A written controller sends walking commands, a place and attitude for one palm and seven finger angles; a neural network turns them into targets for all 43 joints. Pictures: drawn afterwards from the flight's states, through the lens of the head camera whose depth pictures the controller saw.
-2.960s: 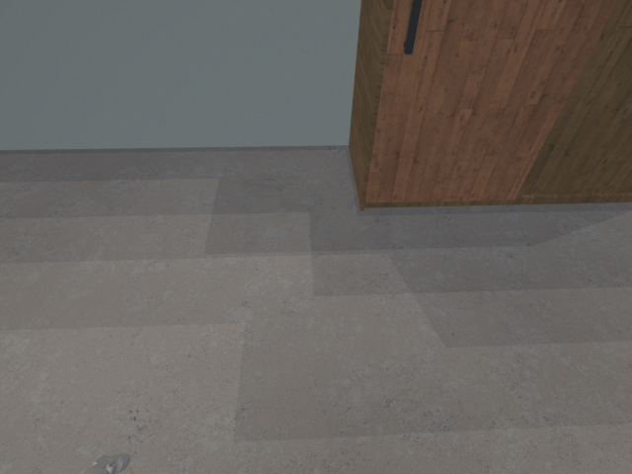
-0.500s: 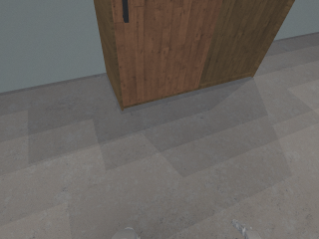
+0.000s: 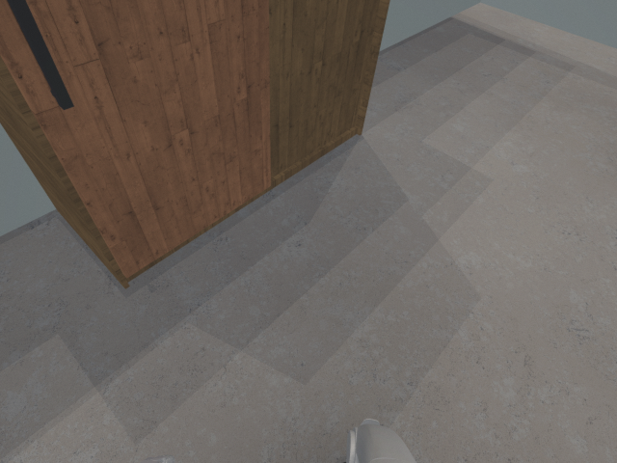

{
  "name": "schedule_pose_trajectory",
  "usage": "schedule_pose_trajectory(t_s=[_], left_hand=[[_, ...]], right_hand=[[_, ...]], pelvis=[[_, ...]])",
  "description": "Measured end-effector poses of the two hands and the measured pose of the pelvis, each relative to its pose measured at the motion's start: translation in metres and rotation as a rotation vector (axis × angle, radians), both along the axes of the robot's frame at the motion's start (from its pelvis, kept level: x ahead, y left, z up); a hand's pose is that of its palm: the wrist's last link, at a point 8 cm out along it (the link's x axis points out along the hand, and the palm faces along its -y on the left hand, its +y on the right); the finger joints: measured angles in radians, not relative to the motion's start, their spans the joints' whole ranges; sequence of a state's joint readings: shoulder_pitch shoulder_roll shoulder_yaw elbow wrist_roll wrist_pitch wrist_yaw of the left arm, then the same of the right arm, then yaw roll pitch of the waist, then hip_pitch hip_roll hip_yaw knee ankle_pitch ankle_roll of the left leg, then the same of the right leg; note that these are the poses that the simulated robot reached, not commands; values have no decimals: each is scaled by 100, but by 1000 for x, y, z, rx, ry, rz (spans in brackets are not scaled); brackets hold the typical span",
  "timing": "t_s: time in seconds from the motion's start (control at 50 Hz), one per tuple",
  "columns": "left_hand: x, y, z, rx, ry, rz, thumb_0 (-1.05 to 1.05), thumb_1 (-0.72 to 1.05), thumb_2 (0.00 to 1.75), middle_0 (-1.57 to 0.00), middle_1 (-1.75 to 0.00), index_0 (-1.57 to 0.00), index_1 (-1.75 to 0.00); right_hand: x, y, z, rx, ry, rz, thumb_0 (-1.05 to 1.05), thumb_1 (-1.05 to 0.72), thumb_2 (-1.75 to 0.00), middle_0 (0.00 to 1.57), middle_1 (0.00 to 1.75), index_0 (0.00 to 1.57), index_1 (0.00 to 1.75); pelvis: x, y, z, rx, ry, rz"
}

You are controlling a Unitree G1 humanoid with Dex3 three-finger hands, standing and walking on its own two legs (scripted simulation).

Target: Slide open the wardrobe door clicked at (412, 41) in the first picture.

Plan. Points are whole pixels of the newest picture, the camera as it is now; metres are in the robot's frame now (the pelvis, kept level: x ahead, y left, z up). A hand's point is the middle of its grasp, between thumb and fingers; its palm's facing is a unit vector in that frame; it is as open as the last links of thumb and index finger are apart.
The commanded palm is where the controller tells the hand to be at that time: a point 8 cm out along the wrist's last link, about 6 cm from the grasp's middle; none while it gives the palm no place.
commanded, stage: walk to a spot facing it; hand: left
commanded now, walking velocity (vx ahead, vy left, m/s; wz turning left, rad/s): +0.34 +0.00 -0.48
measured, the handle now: (35, 45) +0.83 +0.56 +0.10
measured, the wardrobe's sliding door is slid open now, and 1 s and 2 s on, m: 0.00 0.00 0.00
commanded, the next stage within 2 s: turn to face it in 0.82 s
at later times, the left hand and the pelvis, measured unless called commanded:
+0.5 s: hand (207, 383) +0.27 +0.16 -0.17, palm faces -0.11 -0.96 -0.25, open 7.3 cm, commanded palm none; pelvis +0.22 -0.04 +0.00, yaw -11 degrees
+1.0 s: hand (256, 248) +0.55 +0.10 -0.16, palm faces -0.35 -0.91 -0.22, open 7.4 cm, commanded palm none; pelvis +0.39 -0.05 +0.00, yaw -24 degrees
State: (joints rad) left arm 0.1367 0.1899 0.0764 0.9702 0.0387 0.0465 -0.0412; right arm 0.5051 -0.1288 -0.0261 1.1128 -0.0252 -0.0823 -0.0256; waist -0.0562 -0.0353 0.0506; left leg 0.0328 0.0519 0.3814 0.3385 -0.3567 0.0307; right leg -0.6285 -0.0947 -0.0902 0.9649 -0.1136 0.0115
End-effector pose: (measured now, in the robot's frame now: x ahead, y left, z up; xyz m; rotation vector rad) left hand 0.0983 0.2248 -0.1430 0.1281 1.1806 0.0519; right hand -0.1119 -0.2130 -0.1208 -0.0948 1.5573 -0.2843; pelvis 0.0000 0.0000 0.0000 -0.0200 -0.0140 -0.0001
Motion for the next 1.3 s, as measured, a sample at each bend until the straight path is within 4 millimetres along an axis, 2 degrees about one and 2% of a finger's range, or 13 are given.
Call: schedule_pose_trajectory(t_s=[0.12, 0.2, 0.3, 0.38, 0.44, 0.54, 0.66, 0.74, 0.86, 0.98, 1.06, 1.18, 1.3], left_hand=[[96, -45, -9, -30, -31, -124, 1, 91, 90, -19, -30, -19, -30], [148, -66, -18, -19, -100, -143, 1, 91, 90, -19, -30, -20, -30], [162, -56, -7, 40, -66, -79, 0, 93, 90, -20, -30, -20, -30], [166, -34, 8, 120, 0, -93, -1, 94, 90, -20, -30, -20, -30], [168, -24, 12, 139, 56, -90, -1, 94, 90, -20, -30, -20, -30], [174, -16, 5, 119, 135, -52, 0, 92, 90, -19, -30, -20, -30], [191, -8, -20, 65, 270, -25, 1, 91, 90, -20, -30, -20, -30], [234, -6, -20, 57, 303, -98, 1, 91, 90, -20, -30, -20, -30], [344, -21, -6, 64, 168, -198, 1, 91, 90, -19, -30, -20, -30], [447, -64, 9, 87, 22, -311, 1, 92, 90, -19, -30, -19, -30], [496, -104, 9, 119, -73, -388, 1, 92, 90, -19, -30, -19, -30], [513, -146, 15, 85, -133, -379, 1, 91, 90, -19, -30, -20, -30], [498, -144, 9, 35, -111, -280, 0, 91, 90, -20, -30, -20, -30]], right_hand=[[7, 24, -8, 75, 118, -117, 1, -91, -90, 20, 30, 20, 30], [41, 17, -23, 117, 147, -167, 1, -91, -90, 20, 30, 21, 30], [153, -23, -34, 69, -54, -135, 1, -91, -90, 20, 30, 21, 30], [262, -55, -27, 9, -282, -84, 1, -92, -90, 20, 30, 20, 30], [326, -73, -17, -25, -397, -51, 2, -94, -90, 20, 30, 20, 30], [412, -77, -6, -40, -474, 28, 1, -93, -90, 19, 30, 20, 30], [494, -58, -9, -66, -517, 79, 1, -92, -90, 20, 30, 20, 30], [498, -45, -6, -69, -519, 2, 1, -91, -90, 20, 30, 20, 30], [459, -51, -4, -107, -390, -166, -2, -96, -90, 20, 30, 21, 30], [419, -61, -16, -76, -234, -278, -1, -94, -90, 20, 30, 21, 30], [401, -66, -39, -16, -155, -340, 0, -93, -90, 20, 30, 20, 30], [413, -68, -49, 60, -89, -328, 1, -92, -90, 20, 30, 20, 30], [463, -79, -36, 50, -168, -244, 1, -91, -90, 20, 30, 20, 30]], pelvis=[[56, -13, -12, -7, 14, -59], [100, -34, -27, 13, 12, -99], [141, -45, -16, 8, -16, -136], [172, -45, -6, 11, -8, -164], [197, -42, -2, 10, -1, -177], [243, -35, -3, 4, 4, -188], [305, -17, -19, 3, -6, -227], [333, -13, -14, 9, -30, -292], [365, -20, -1, 10, -27, -355], [391, -41, -2, 21, -16, -408], [408, -69, -15, 45, -15, -407], [421, -86, -14, 24, -20, -347], [425, -84, -9, 14, -19, -274]])
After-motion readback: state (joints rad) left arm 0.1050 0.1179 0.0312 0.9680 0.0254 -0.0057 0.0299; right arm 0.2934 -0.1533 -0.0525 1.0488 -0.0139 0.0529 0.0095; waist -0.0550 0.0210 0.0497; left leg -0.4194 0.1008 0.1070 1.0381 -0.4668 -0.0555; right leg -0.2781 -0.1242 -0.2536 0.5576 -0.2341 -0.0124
